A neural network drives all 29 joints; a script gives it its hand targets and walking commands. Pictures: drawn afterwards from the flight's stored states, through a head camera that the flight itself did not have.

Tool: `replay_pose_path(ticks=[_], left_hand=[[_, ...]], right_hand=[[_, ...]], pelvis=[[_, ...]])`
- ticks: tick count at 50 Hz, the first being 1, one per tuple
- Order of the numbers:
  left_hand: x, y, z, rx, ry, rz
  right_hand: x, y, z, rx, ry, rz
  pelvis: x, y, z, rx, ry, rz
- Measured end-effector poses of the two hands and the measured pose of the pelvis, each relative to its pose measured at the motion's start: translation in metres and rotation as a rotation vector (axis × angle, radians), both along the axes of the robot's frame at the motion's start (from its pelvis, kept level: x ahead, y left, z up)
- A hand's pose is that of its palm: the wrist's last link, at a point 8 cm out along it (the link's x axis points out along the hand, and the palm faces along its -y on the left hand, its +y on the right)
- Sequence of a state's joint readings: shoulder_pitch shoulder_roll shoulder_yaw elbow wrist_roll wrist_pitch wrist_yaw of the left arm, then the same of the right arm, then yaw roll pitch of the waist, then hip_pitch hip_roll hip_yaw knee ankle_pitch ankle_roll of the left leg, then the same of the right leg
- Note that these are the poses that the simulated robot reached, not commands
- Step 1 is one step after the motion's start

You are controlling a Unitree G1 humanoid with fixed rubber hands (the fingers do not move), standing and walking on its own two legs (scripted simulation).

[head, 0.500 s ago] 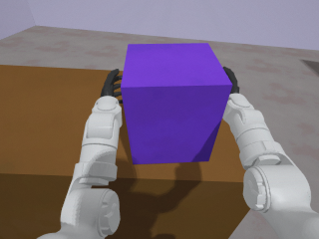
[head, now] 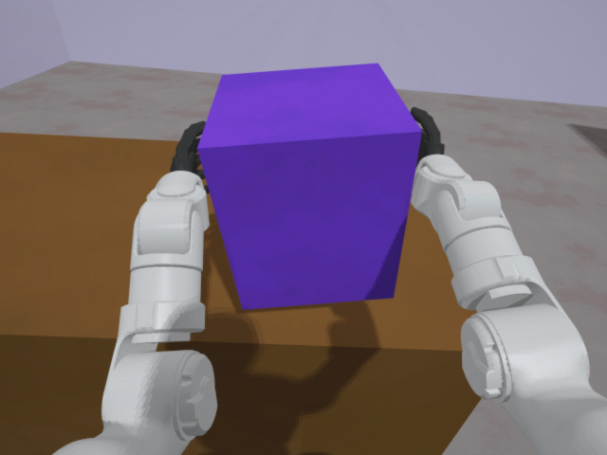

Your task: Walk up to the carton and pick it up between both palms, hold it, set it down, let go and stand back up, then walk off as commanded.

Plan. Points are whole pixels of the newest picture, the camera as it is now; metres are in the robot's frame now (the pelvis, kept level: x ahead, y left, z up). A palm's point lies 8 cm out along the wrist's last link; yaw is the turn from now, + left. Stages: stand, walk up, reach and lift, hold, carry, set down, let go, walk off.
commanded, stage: reach and lift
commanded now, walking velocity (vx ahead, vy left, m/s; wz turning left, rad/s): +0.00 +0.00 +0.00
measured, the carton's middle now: (309, 188) +0.42 +0.01 +0.22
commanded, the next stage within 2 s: hold in 0.96 s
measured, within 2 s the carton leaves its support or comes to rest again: neither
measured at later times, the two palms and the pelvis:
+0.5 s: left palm (196, 144) +0.39 +0.14 +0.29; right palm (446, 147) +0.40 -0.16 +0.29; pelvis +0.01 +0.00 +0.00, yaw +0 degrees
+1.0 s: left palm (194, 135) +0.38 +0.14 +0.30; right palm (456, 126) +0.39 -0.16 +0.32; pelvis +0.01 +0.00 +0.00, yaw +0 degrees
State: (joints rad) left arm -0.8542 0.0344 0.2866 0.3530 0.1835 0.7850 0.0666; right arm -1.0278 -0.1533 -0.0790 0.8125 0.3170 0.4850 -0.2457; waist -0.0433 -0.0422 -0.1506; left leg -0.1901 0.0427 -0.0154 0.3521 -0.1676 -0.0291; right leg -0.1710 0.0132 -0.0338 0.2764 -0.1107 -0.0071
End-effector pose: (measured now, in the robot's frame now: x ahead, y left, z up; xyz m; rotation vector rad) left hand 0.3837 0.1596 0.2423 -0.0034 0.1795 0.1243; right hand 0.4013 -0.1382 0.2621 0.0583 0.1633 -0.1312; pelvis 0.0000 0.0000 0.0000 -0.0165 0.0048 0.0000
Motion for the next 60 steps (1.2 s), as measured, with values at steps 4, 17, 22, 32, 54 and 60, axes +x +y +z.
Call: replay_pose_path(ticks=[4, 17, 22, 32, 54, 60], left_hand=[[0.002, -0.002, 0.013, 0.019, -0.013, -0.008], [0.013, -0.016, 0.034, 0.016, -0.008, -0.038], [0.011, -0.017, 0.039, 0.040, -0.009, -0.038], [0.001, -0.013, 0.052, 0.003, -0.026, -0.035], [-0.003, -0.017, 0.067, 0.026, -0.039, -0.034], [-0.010, -0.016, 0.071, 0.019, -0.037, -0.033]], right_hand=[[-0.001, -0.003, 0.006, 0.008, -0.012, -0.008], [0.001, -0.017, 0.024, 0.043, -0.006, -0.031], [0.000, -0.018, 0.024, 0.054, -0.004, -0.031], [-0.012, -0.014, 0.049, 0.015, -0.021, -0.032], [-0.014, -0.018, 0.063, 0.056, -0.027, -0.025], [-0.021, -0.018, 0.067, 0.052, -0.024, -0.025]], pelvis=[[0.002, 0.002, 0.000, -0.002, 0.000, 0.000], [0.008, 0.001, 0.000, -0.002, 0.008, 0.001], [0.009, 0.002, 0.000, -0.002, 0.008, 0.001], [0.005, 0.002, 0.000, -0.003, -0.001, 0.001], [0.006, 0.002, 0.000, -0.002, 0.000, 0.001], [0.004, 0.002, 0.000, -0.002, -0.008, 0.001]])
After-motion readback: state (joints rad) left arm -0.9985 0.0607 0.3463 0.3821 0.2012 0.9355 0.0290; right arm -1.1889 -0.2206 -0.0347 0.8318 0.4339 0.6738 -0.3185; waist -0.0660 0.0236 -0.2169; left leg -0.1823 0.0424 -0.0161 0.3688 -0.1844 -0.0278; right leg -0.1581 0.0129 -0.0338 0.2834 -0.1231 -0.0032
